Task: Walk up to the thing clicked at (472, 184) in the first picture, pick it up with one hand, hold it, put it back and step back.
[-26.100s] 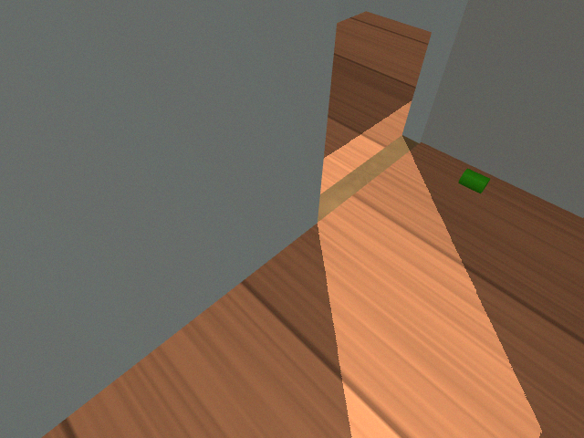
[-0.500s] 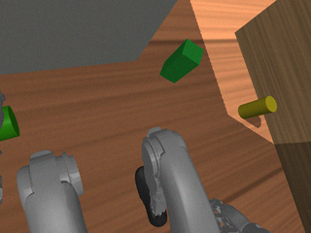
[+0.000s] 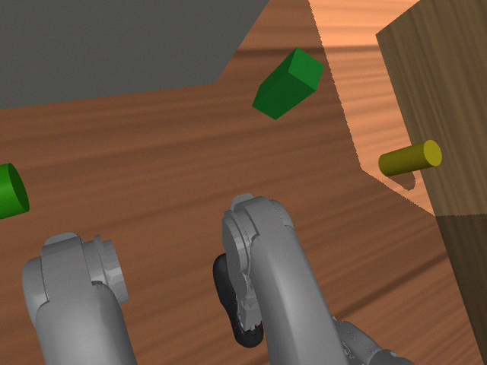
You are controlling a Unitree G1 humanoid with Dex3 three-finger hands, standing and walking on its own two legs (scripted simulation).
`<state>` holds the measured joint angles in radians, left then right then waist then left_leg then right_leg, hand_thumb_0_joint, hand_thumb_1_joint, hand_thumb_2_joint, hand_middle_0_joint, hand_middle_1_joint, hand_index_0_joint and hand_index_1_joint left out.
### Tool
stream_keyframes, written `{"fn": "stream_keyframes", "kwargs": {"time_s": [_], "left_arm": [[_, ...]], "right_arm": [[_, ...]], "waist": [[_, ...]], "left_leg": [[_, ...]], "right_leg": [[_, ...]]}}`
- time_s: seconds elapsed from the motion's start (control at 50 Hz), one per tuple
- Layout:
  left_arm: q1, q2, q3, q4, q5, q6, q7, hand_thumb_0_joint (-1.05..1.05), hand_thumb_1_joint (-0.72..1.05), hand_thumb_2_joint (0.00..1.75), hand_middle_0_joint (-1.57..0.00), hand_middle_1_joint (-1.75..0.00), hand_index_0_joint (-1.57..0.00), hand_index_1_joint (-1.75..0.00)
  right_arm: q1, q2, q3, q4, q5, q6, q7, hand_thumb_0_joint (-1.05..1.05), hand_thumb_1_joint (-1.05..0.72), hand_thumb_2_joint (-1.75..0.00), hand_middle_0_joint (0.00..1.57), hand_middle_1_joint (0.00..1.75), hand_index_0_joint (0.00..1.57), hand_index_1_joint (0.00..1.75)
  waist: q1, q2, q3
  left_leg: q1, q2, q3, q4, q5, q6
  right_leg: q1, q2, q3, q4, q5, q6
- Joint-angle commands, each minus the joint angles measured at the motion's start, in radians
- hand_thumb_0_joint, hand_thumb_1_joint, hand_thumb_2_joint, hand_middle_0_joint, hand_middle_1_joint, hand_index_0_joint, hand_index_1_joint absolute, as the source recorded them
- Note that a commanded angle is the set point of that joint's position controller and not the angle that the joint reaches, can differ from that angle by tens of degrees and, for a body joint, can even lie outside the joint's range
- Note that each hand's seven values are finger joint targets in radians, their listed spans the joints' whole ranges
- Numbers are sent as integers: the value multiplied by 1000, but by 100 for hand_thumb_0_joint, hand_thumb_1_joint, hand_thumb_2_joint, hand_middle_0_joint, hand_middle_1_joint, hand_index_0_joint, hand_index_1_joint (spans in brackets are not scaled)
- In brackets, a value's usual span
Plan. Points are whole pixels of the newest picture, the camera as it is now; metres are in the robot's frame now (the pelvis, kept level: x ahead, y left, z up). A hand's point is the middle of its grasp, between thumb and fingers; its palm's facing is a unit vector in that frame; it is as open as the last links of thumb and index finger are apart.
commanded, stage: close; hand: left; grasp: from above
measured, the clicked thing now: out of the picture +0.39 +0.32 -0.26
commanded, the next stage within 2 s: settle in 1.54 s
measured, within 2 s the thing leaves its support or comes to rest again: leaves its support in 1.92 s
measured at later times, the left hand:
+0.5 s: hand out of the picture +0.40 +0.32 -0.24, palm faces -0.39 -0.17 -0.90, open 13.2 cm
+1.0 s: hand out of the picture +0.38 +0.32 -0.24, palm faces -0.41 -0.13 -0.90, open 11.5 cm
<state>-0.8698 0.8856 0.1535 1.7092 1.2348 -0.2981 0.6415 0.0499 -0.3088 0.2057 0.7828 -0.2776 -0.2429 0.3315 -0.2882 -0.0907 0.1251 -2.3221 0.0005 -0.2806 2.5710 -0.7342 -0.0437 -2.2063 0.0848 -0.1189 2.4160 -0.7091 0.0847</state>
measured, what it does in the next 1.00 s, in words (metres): stands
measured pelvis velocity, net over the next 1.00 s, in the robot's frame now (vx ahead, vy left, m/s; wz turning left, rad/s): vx -0.01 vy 0.00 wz -0.01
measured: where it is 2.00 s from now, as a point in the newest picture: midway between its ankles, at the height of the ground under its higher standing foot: (182, 341)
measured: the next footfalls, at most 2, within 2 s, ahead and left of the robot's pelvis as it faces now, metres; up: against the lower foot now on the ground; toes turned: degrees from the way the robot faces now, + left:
none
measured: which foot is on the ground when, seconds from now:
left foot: down 0.00-1.00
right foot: down 0.00-1.00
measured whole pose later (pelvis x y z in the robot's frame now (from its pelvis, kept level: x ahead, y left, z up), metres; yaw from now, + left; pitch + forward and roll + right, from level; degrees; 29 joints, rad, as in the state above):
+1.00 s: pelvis -0.01 +0.00 +0.00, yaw +0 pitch +25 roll -13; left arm -0.86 0.87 0.12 1.71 1.33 -0.31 0.77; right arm 0.03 -0.33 0.20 0.79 -0.29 -0.24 0.30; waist -0.29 -0.12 0.13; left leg -2.31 0.01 -0.29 2.56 -0.72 -0.05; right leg -2.20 0.09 -0.13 2.40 -0.68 0.07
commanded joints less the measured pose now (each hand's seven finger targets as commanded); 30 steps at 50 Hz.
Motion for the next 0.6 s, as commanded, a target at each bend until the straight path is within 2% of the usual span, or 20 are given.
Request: {"fn": "stream_keyframes", "kwargs": {"time_s": [0.0,0.04,0.06,0.1,0.12,0.14,0.18,0.28,0.34,0.38,0.4,0.42,0.44,0.46,0.48,0.5,0.52,0.54,0.56,0.58], "left_arm": [[-240,185,-22,-94,33,-63,65,0,-38,88,-13,-99,-15,-97],[-254,212,-15,-97,52,-65,102,0,-34,85,-16,-96,-18,-94],[-232,219,-13,-89,79,-60,123,0,-33,84,-15,-98,-18,-95],[-216,205,-33,-83,100,-36,166,0,-33,84,-16,-96,-18,-93],[-228,189,-52,-86,110,-23,179,0,-31,82,-16,-96,-19,-93],[-222,181,-49,-82,113,-6,194,0,-30,81,-17,-95,-20,-92],[-240,173,-52,-95,107,32,215,0,-30,81,-17,-94,-20,-91],[-269,168,-48,-63,54,117,230,0,-29,79,-18,-91,-21,-88],[-285,181,-29,-42,13,146,200,0,-27,77,-20,-91,-22,-88],[-302,221,-11,-53,-4,151,166,0,-25,75,-22,-90,-25,-86],[-303,215,-11,-45,-10,151,143,0,-24,75,-23,-88,-26,-86],[-284,249,26,-53,-20,146,128,0,-23,73,-25,-87,-27,-85],[-280,248,26,-43,-16,143,104,0,-21,72,-26,-86,-29,-83],[-233,268,55,-45,-26,137,89,0,-21,72,-27,-86,-29,-83],[-207,271,64,-40,-22,132,77,0,-21,73,-27,-86,-30,-83],[-188,253,60,-40,-22,127,62,0,-19,72,-29,-85,-31,-83],[-196,232,47,-47,-14,119,45,0,-18,71,-29,-85,-32,-82],[-192,189,16,-63,-17,107,31,0,-18,69,-30,-83,-33,-81],[-199,168,1,-47,-24,96,16,0,-17,69,-31,-83,-33,-80],[-202,171,-3,-68,-30,79,6,0,-16,68,-31,-84,-34,-81]], "right_arm": [[167,-332,-88,-4,-4,13,-24,0,-89,-90,20,30,20,30],[149,-335,-86,0,-5,12,-32,0,-88,-90,20,30,20,30],[152,-340,-88,5,-10,12,-34,0,-88,-89,20,30,20,30],[132,-340,-103,23,-6,8,-45,0,-88,-89,20,30,20,30],[122,-341,-112,25,-10,0,-46,0,-88,-89,20,30,20,30],[127,-339,-113,25,-11,-1,-46,0,-88,-89,20,30,20,30],[133,-338,-122,34,-8,-15,-37,0,-88,-89,20,30,20,30],[130,-341,-115,20,8,-38,-11,0,-88,-89,20,30,20,30],[145,-346,-107,18,14,-56,0,0,-88,-90,20,30,20,30],[129,-354,-104,10,18,-71,1,0,-89,-90,20,30,20,30],[128,-351,-104,-1,19,-79,3,0,-89,-90,20,30,20,30],[137,-359,-109,5,17,-79,1,0,-89,-90,20,30,20,30],[148,-356,-112,10,16,-83,2,0,-89,-90,20,30,20,30],[157,-358,-118,21,13,-78,-1,0,-89,-90,20,30,20,30],[163,-363,-119,10,14,-72,-2,0,-89,-90,20,30,20,30],[162,-354,-118,6,17,-67,-4,0,-89,-90,20,30,20,30],[176,-348,-113,1,9,-59,-2,0,-89,-90,20,30,20,30],[167,-347,-121,-7,7,-51,-2,0,-89,-90,20,30,20,30],[156,-338,-118,-6,10,-49,-3,0,-89,-90,20,30,20,30],[164,-348,-120,-7,13,-43,-5,0,-89,-90,20,30,20,30]], "waist": [[-62,388,-622],[-52,396,-600],[-49,399,-602],[-46,391,-574],[-58,389,-561],[-55,397,-561],[-55,396,-571],[-54,408,-607],[-58,431,-608],[-46,434,-608],[-50,445,-603],[-42,460,-618],[-47,471,-613],[-30,476,-639],[-25,473,-644],[-25,463,-643],[-44,461,-635],[-39,474,-643],[-49,440,-619],[-53,435,-619]], "left_leg": [[461,27,133,-260,216,53],[449,26,136,-269,167,51],[458,25,137,-277,152,50],[456,25,141,-295,101,47],[451,24,141,-290,85,46],[451,26,142,-309,77,45],[447,26,143,-298,87,45],[451,36,136,-273,186,46],[471,37,136,-273,216,46],[464,37,131,-270,202,46],[464,34,138,-273,184,47],[473,34,135,-283,188,44],[485,32,136,-276,180,42],[493,32,135,-286,198,39],[482,29,134,-288,213,40],[482,27,132,-295,222,38],[487,26,130,-297,231,39],[489,26,133,-302,245,39],[469,28,129,-291,222,41],[459,27,127,-296,224,43]], "right_leg": [[317,23,-155,-217,279,-97],[293,22,-155,-220,224,-99],[294,26,-157,-225,207,-102],[279,28,-150,-245,151,-106],[256,26,-151,-243,134,-104],[267,32,-144,-261,127,-108],[244,26,-141,-257,138,-105],[242,19,-132,-224,251,-98],[260,17,-130,-217,283,-97],[259,11,-131,-211,266,-99],[262,12,-129,-215,248,-101],[276,10,-131,-213,246,-102],[261,8,-133,-200,240,-104],[291,12,-134,-203,247,-106],[298,10,-137,-200,260,-105],[299,8,-139,-196,265,-106],[305,9,-145,-196,276,-105],[315,13,-142,-202,289,-107],[295,13,-144,-197,279,-106],[304,16,-144,-207,280,-104]]}}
